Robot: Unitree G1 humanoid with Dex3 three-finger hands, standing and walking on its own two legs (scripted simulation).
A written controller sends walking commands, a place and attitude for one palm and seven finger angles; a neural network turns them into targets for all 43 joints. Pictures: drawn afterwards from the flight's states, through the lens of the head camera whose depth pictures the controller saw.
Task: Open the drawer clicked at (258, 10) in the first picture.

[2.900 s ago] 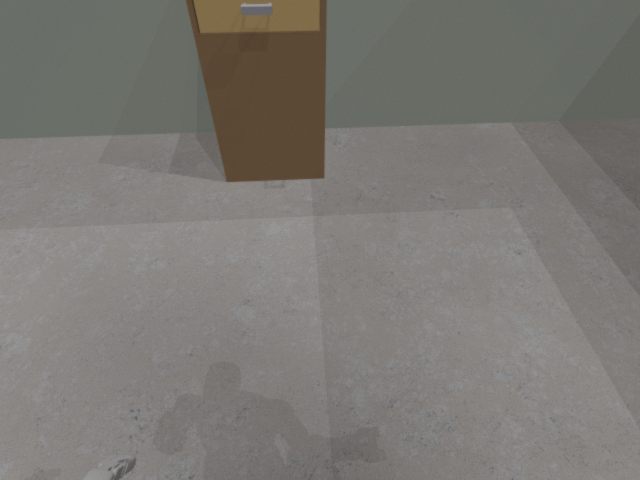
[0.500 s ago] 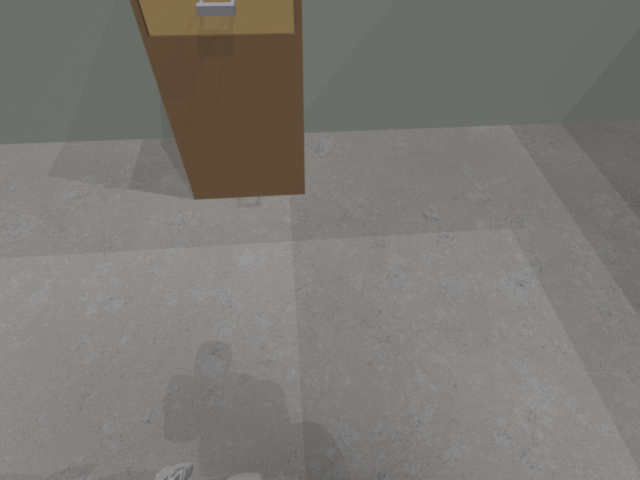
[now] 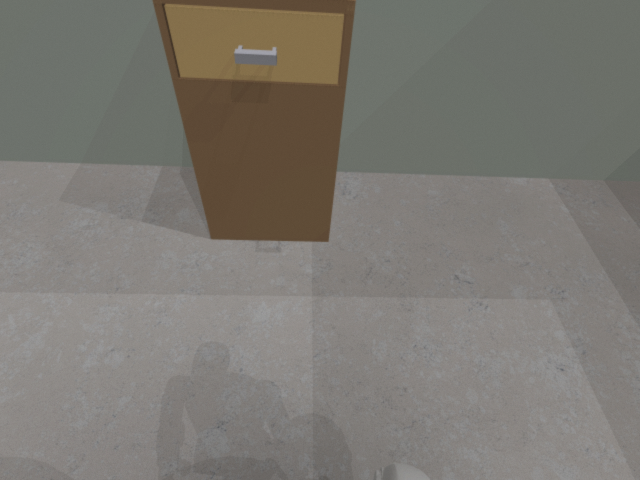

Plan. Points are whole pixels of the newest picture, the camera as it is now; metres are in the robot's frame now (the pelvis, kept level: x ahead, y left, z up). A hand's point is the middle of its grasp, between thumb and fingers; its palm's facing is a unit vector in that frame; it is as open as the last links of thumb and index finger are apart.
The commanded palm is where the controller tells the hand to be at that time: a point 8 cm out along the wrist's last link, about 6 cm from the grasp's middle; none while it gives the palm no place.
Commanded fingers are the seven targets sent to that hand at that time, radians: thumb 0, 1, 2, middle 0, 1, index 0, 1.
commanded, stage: walk to a spot facing it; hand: left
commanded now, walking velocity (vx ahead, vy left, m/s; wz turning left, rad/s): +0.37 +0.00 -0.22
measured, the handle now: (256, 53) +1.07 +0.25 +0.01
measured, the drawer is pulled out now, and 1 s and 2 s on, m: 0.00 0.00 0.00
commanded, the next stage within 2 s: turn to face it in 0.30 s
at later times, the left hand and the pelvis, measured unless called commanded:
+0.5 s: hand (260, 391) +0.27 +0.11 -0.16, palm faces +0.04 -0.97 -0.23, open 7.1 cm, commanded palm none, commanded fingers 0.00 0.90 0.90 -0.20 -0.30 -0.20 -0.30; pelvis +0.21 -0.07 +0.00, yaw +0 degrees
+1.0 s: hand (234, 344) +0.35 +0.17 -0.18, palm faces +0.13 -0.98 -0.16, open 7.4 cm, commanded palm none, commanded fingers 0.00 0.90 0.90 -0.20 -0.30 -0.20 -0.30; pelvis +0.35 -0.01 +0.00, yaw +4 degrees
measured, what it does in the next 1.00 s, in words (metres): walks ahead: right foot, then left foot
